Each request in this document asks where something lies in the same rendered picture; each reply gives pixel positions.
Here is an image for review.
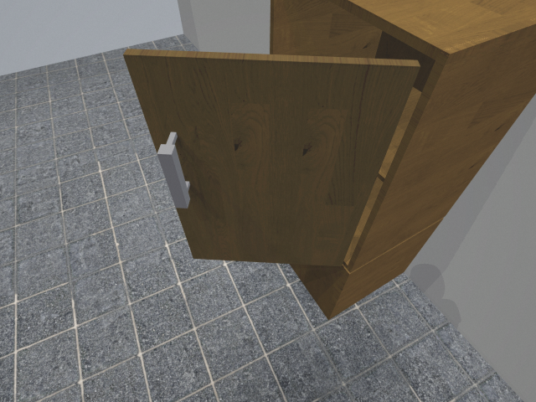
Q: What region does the cupboard door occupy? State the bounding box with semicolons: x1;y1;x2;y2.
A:
123;49;420;266

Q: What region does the handle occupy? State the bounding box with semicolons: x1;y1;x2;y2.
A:
157;132;190;209

